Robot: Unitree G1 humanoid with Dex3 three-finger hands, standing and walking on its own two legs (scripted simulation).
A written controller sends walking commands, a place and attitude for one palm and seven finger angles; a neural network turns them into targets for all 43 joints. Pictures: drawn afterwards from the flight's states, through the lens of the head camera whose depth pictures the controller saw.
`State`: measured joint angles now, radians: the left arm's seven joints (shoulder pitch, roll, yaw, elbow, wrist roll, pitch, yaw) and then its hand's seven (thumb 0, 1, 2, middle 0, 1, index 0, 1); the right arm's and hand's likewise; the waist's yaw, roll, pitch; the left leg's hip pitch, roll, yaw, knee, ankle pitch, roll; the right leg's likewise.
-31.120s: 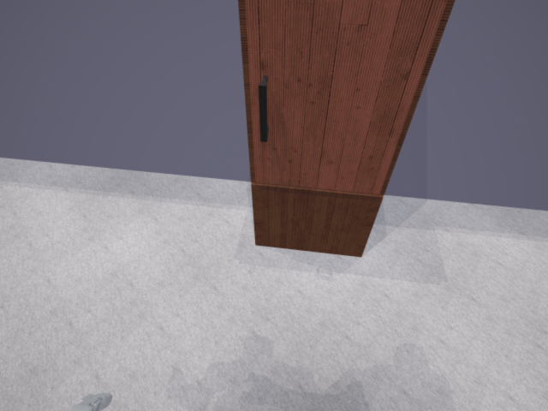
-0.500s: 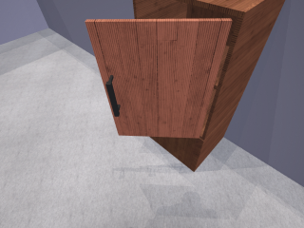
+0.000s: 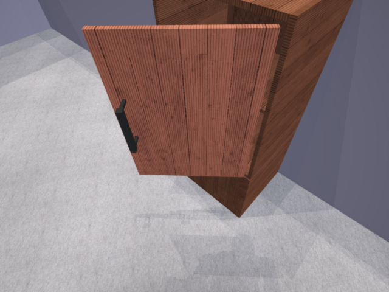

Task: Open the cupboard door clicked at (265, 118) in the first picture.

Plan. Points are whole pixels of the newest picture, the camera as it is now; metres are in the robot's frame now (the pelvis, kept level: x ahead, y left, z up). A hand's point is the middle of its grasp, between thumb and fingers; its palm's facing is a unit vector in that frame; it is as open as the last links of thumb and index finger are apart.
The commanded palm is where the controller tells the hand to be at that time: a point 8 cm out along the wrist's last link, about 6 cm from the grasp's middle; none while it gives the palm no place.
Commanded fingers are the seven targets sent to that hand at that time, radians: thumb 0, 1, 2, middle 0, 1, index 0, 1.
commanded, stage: come to a stop and stand still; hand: left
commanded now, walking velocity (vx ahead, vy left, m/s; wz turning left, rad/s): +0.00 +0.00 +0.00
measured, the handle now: (128, 127) +0.56 +0.24 -0.04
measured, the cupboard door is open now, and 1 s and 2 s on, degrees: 40 40 40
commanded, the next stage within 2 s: look again from close up in 0.52 s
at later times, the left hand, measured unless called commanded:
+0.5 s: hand out of the picture +0.06 +0.17 -0.16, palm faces +0.01 -0.97 -0.25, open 7.4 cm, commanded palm none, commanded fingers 0.00 0.90 0.90 -0.20 -0.30 -0.20 -0.30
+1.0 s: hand out of the picture +0.04 +0.17 -0.17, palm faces +0.03 -0.97 -0.23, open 7.4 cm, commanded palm none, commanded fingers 0.00 0.90 0.90 -0.20 -0.30 -0.20 -0.30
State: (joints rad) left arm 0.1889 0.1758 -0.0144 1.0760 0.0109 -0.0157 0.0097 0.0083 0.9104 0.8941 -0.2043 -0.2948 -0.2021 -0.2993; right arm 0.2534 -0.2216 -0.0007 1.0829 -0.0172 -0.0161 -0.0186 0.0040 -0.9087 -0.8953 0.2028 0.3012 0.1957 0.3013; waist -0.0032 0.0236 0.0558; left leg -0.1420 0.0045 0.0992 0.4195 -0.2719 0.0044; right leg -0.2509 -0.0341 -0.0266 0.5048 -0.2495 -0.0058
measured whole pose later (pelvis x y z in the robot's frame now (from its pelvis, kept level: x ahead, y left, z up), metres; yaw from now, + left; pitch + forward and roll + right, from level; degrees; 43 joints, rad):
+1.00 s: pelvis +0.01 -0.03 +0.00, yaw +1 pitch -1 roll +1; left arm 0.21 0.20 0.00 1.11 0.01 -0.02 0.01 0.01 0.91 0.89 -0.20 -0.29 -0.20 -0.30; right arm 0.24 -0.19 0.01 1.13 -0.02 -0.02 -0.02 0.00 -0.91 -0.90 0.20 0.30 0.20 0.30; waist 0.01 0.00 0.04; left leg -0.10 0.05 0.07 0.37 -0.26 -0.04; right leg -0.19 0.01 -0.06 0.44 -0.24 -0.05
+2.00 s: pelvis -0.05 +0.01 -0.09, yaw +3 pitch +15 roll -2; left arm 0.28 0.28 0.22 0.06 -0.30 -0.32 -0.36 0.01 0.19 0.59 -0.25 -0.75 -0.25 -0.76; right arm 0.26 -0.19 0.04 0.56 0.03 -0.22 -0.05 0.01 -0.90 -0.89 0.21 0.30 0.20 0.30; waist 0.00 0.03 -0.11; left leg -0.91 0.03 0.00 1.18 -0.53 0.01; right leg -0.93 -0.05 -0.10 1.12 -0.45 -0.01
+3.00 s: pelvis -0.03 +0.01 -0.07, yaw +2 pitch +15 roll -2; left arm -0.02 0.43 0.46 0.43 -0.39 -0.32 -0.60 -0.01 -0.49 0.30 -0.30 -1.19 -0.30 -1.20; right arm 0.30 -0.29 0.02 0.54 0.03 -0.21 -0.06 0.01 -0.90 -0.89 0.21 0.30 0.20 0.30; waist -0.02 0.02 -0.10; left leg -0.82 0.03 0.01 1.08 -0.51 0.02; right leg -0.84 -0.03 -0.09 1.01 -0.42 0.00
